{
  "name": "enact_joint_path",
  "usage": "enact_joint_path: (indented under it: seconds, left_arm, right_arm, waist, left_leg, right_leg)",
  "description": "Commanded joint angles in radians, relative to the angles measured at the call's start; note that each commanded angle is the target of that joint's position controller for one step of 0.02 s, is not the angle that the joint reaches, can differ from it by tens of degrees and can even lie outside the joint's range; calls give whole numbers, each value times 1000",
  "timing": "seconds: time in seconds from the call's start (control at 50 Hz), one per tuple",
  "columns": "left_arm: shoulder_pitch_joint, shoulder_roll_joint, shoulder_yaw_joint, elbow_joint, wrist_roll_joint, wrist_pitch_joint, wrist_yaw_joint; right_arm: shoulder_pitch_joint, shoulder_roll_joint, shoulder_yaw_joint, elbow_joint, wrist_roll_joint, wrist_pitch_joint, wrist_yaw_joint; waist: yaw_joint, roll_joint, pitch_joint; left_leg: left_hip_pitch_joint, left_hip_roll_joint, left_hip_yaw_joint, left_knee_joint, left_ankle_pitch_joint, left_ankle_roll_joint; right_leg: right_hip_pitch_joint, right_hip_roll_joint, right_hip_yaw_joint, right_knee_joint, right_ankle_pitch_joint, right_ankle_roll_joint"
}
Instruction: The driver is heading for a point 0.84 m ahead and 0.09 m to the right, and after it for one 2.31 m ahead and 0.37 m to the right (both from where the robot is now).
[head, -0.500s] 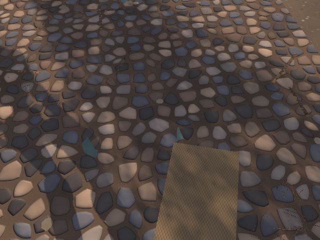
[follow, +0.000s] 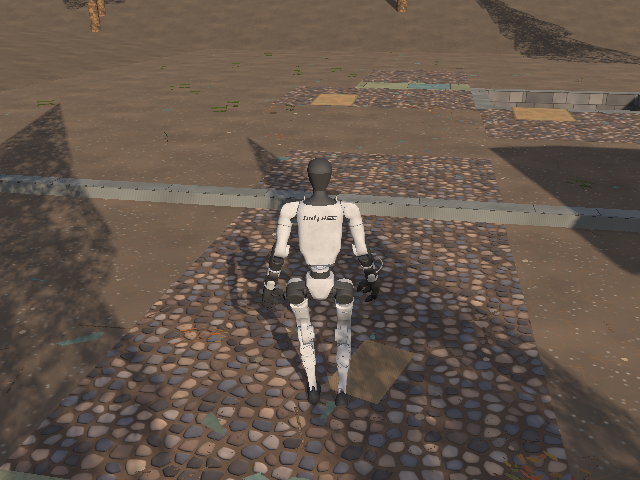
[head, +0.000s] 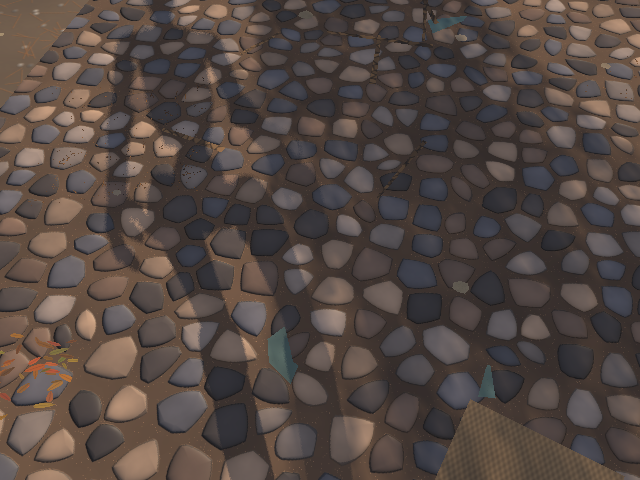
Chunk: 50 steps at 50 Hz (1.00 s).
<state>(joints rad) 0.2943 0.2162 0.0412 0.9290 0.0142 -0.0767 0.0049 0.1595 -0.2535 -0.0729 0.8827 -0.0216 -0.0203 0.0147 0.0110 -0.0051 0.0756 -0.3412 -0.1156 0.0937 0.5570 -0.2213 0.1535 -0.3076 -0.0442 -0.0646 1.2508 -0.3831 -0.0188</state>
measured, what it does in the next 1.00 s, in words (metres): walks ahead, turning right: right foot, then left foot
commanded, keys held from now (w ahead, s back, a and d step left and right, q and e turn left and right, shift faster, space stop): w+q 0.10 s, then w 0.06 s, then w+e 0.48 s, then e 0.30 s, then no key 0.06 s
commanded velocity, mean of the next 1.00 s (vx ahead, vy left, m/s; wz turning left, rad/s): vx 0.41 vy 0.00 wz -0.17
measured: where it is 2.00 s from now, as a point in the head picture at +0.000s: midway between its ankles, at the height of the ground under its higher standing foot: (355, 425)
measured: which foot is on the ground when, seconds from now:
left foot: down 0.00-0.46, up 0.48-0.92, down 0.94-1.00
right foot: up 0.00-0.42, down 0.44-0.94, up 0.96-1.00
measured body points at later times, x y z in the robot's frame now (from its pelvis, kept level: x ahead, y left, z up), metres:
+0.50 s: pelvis +0.29 -0.03 +0.00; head +0.32 -0.04 +0.45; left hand +0.43 +0.22 -0.12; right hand +0.29 -0.30 -0.15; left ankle +0.09 +0.04 -0.65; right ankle +0.38 -0.09 -0.72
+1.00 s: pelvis +0.52 -0.02 +0.00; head +0.57 -0.01 +0.45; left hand +0.61 +0.26 -0.13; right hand +0.65 -0.30 -0.09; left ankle +0.64 +0.05 -0.73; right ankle +0.39 -0.09 -0.67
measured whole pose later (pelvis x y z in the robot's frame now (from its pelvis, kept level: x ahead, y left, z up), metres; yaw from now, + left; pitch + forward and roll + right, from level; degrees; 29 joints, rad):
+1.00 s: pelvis +0.52 -0.02 +0.00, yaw -16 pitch +1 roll -1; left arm 0.34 0.30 0.08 0.83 0.00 0.00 0.02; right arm 0.06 -0.25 0.00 0.73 -0.02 -0.06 -0.02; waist 0.08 -0.01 0.08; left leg -0.44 -0.03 -0.01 0.55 -0.12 0.04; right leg -0.27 0.17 0.15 0.96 -0.57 -0.05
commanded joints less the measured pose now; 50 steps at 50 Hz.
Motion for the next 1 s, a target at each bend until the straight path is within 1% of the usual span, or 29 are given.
enact_joint_path:
  seconds: [0.02,0.06,0.12,0.22,0.28,0.32,0.34,0.38,0.4,0.42,0.44,0.46,0.48,0.5,0.52,0.54,0.56,0.62,0.66,0.7,0.74,0.78,0.84,0.9,0.92,0.94,0.96,0.98,1.0]
  left_arm:
    - [-21,123,23,-103,21,-11,-3]
    - [-12,102,21,-111,37,25,-11]
    - [-100,90,15,-153,35,45,-20]
    - [-256,83,3,-199,22,43,-32]
    - [-344,85,-5,-226,11,38,-36]
    - [-372,92,-6,-239,8,32,-40]
    - [-362,98,-5,-241,7,29,-41]
    - [-266,117,5,-214,5,26,-35]
    - [-166,138,15,-182,4,24,-28]
    - [-25,152,26,-133,7,18,-22]
    - [129,182,40,-90,23,13,-13]
    - [220,307,76,-82,42,15,-5]
    - [149,266,70,-75,0,31,-21]
    - [41,237,65,-96,-17,34,-27]
    - [-12,179,52,-109,-12,35,-30]
    - [-25,153,44,-105,-6,33,-27]
    - [-23,137,38,-93,-8,28,-20]
    - [19,172,46,-77,-13,8,-17]
    - [45,191,52,-76,-15,7,-14]
    - [84,193,53,-71,-15,13,-13]
    - [120,195,55,-69,-18,24,-8]
    - [153,196,57,-71,-16,39,1]
    - [164,196,60,-84,-2,61,14]
    - [75,215,69,-127,4,63,21]
    - [34,216,69,-142,-9,55,15]
    - [48,161,53,-182,-30,42,9]
    - [232,95,45,-180,-52,49,21]
    - [271,181,56,-140,-9,70,31]
    - [193,198,62,-128,9,84,25]
  right_arm:
    - [94,-105,-26,-14,18,-16,-21]
    - [112,-112,-23,-11,26,-39,-18]
    - [171,-147,-29,-1,24,-49,-15]
    - [278,-114,-12,29,19,-54,-14]
    - [317,-114,-3,45,8,-59,-21]
    - [326,-117,2,56,-4,-60,-27]
    - [315,-122,3,59,-9,-61,-31]
    - [271,-140,3,57,-15,-66,-41]
    - [259,-151,1,59,-21,-65,-44]
    - [244,-161,0,57,-21,-60,-44]
    - [226,-157,4,42,-14,-62,-44]
    - [304,-79,21,4,19,-68,-32]
    - [294,-119,11,2,-3,-76,-23]
    - [209,-127,13,-26,-16,-80,-18]
    - [147,-132,15,-44,-13,-90,-12]
    - [124,-119,16,-54,-12,-87,-8]
    - [128,-108,20,-65,-21,-72,-7]
    - [131,-74,32,-81,-32,-34,-2]
    - [54,-73,35,-115,-28,-27,-3]
    - [-20,-65,39,-145,-22,-25,-7]
    - [-62,-57,45,-163,-13,-24,-9]
    - [-106,-63,48,-182,-4,-23,-11]
    - [-155,-77,52,-205,2,-27,-18]
    - [-37,-123,42,-176,4,-46,-33]
    - [52,-138,37,-156,-3,-61,-42]
    - [158,-210,23,-151,-15,-72,-56]
    - [134,-264,13,-177,-10,-52,-54]
    - [140,-206,10,-174,18,-32,-46]
    - [88,-121,32,-190,20,-27,-45]
  waist:
    - [0,-44,-53]
    - [21,-23,-71]
    - [3,14,-52]
    - [-71,65,-36]
    - [-107,71,-17]
    - [-108,74,0]
    - [-93,77,5]
    - [-33,90,-31]
    - [11,93,-79]
    - [73,79,-144]
    - [144,46,-219]
    - [110,-166,-333]
    - [69,-166,-349]
    - [34,-85,-184]
    - [26,-6,-99]
    - [0,25,-41]
    - [-29,18,-24]
    - [-45,-22,-52]
    - [-31,-27,-24]
    - [-10,-31,-22]
    - [16,-53,-68]
    - [42,-74,-100]
    - [60,-88,-101]
    - [-6,-101,-115]
    - [-62,-76,-142]
    - [-81,50,-267]
    - [3,249,-394]
    - [6,167,-428]
    - [6,71,-311]
  left_leg:
    - [264,304,-422,-326,321,167]
    - [221,262,-366,-327,436,156]
    - [199,223,-327,-346,458,127]
    - [309,207,-266,-360,539,36]
    - [402,235,-242,-371,566,18]
    - [460,268,-222,-371,603,18]
    - [475,283,-205,-360,656,13]
    - [485,296,-158,-263,927,-7]
    - [498,296,-137,-145,1047,-16]
    - [479,280,-111,31,1061,-27]
    - [320,254,-83,267,864,-40]
    - [-32,99,-17,691,311,-98]
    - [-237,7,-125,839,-252,-96]
    - [-321,88,-183,843,-175,-88]
    - [-317,132,-174,784,-105,-92]
    - [-285,161,-169,711,-87,-99]
    - [-239,180,-166,652,-80,-116]
    - [-200,190,-130,544,-59,-161]
    - [-236,193,-107,446,3,-191]
    - [-242,175,-87,339,70,-213]
    - [-218,144,-78,267,128,-212]
    - [-219,118,-84,216,156,-204]
    - [-217,87,-107,124,122,-193]
    - [-28,66,-148,-68,103,-152]
    - [123,94,-161,-188,244,-129]
    - [375,323,-324,-149,559,-72]
    - [559,618,-600,-76,1095,99]
    - [484,618,-673,-80,1013,163]
    - [372,533,-559,-121,829,139]
  right_leg:
    - [-310,-70,98,-36,76,20]
    - [-264,-70,85,-102,75,48]
    - [-311,-68,54,-223,176,72]
    - [-351,-55,18,-467,376,45]
    - [-363,-34,-8,-573,412,5]
    - [-355,-14,-16,-630,382,-28]
    - [-325,0,-16,-656,349,-47]
    - [-183,60,-30,-685,260,-90]
    - [-88,96,-33,-695,216,-111]
    - [51,124,-39,-753,226,-132]
    - [278,43,63,-779,236,-176]
    - [567,-239,532,-794,220,-331]
    - [593,-307,847,-953,222,-394]
    - [456,-277,712,-972,112,-372]
    - [322,-244,601,-1005,138,-343]
    - [218,-196,523,-1030,208,-308]
    - [145,-152,462,-1043,287,-282]
    - [84,-92,369,-1058,420,-273]
    - [66,-71,344,-1067,505,-263]
    - [83,-45,304,-1013,765,-224]
    - [133,-17,277,-940,932,-166]
    - [193,-12,299,-894,961,-136]
    - [264,-21,362,-825,939,-130]
    - [239,-5,430,-707,892,-92]
    - [188,37,420,-598,844,-64]
    - [63,82,357,-373,528,-28]
    - [-126,251,199,-112,-334,-11]
    - [-162,183,167,-1,-316,-13]
    - [-176,155,180,30,-225,-1]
